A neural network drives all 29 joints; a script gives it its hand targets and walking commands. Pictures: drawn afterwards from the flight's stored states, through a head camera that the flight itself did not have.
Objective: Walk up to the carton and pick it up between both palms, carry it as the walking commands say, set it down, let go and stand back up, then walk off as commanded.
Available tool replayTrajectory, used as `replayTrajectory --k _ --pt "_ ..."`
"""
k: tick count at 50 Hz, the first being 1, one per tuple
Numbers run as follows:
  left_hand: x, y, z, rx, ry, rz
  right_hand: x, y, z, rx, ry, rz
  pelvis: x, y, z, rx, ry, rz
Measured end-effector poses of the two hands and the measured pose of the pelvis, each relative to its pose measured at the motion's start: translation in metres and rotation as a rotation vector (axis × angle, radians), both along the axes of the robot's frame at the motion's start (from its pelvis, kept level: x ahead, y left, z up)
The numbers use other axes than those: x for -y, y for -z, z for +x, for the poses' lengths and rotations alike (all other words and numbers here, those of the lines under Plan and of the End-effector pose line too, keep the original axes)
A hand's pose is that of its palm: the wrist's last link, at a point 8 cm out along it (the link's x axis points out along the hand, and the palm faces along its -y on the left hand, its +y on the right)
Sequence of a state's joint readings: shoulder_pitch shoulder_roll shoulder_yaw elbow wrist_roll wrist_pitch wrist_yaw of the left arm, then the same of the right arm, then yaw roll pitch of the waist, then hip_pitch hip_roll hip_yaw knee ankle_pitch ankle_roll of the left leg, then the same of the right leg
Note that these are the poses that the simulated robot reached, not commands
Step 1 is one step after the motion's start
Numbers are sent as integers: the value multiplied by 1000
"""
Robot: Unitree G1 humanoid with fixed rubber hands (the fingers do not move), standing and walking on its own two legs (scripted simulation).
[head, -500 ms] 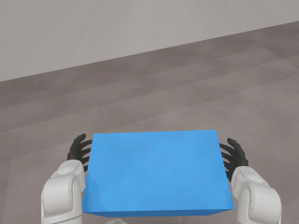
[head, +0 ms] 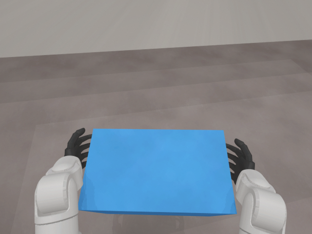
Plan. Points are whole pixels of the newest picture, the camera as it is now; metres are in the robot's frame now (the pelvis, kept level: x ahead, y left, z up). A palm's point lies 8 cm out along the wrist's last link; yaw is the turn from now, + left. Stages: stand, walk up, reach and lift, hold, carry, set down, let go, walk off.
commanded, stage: carry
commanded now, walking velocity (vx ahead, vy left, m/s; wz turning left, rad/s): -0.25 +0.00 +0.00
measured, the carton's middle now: (157, 177) +0.27 +0.02 +0.00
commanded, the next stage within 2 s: none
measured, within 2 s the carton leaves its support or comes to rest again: neither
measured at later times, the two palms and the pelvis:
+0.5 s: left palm out of the picture +0.04 +0.22 +0.07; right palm out of the picture +0.05 -0.16 +0.08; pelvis -0.20 +0.01 +0.00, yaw +1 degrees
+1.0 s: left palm out of the picture -0.13 +0.15 +0.08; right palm out of the picture -0.16 -0.22 +0.07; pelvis -0.39 -0.01 +0.00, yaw -1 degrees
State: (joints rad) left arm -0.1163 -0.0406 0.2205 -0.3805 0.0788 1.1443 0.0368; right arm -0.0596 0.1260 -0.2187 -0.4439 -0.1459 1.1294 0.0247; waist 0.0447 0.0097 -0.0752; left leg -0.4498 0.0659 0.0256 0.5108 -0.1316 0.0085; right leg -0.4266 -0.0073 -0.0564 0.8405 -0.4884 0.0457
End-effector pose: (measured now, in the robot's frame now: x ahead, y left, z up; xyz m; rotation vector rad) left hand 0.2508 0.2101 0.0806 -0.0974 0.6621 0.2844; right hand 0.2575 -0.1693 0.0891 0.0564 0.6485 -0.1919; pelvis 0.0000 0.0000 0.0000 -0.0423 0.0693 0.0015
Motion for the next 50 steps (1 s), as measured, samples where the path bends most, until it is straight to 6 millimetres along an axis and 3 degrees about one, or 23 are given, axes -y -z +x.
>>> replayTrajectory --k 7,12,19,24,29,36,39,43,46,50 --pt "51 10 -50 -49 70 23 50 26 -82 -53 91 40 13 5 -57 9 19 46" --pt "59 5 -90 -54 95 48 58 23 -127 -60 107 53 12 0 -96 24 25 75" --pt "29 5 -147 3 35 13 29 9 -160 -6 40 7 -2 8 -151 2 3 58" --pt "-4 14 -204 -40 -33 -17 -5 13 -197 -73 10 1 -7 0 -190 15 -14 24" --pt "-11 5 -244 -7 -66 -28 -18 6 -230 -82 -30 -34 -5 -5 -228 21 -26 -11" --pt "16 -5 -279 39 -10 4 10 8 -285 -36 24 -8 8 2 -284 -3 1 7" --pt "39 0 -298 30 25 23 32 22 -318 -45 62 15 16 10 -310 -3 17 20" --pt "62 5 -331 -32 70 46 54 32 -368 -110 110 39 19 3 -341 16 16 62" --pt "67 1 -351 -35 93 60 58 29 -393 -114 123 39 18 0 -364 22 21 77" --pt "60 -4 -377 2 83 54 52 19 -413 -77 107 20 14 1 -394 12 16 80"
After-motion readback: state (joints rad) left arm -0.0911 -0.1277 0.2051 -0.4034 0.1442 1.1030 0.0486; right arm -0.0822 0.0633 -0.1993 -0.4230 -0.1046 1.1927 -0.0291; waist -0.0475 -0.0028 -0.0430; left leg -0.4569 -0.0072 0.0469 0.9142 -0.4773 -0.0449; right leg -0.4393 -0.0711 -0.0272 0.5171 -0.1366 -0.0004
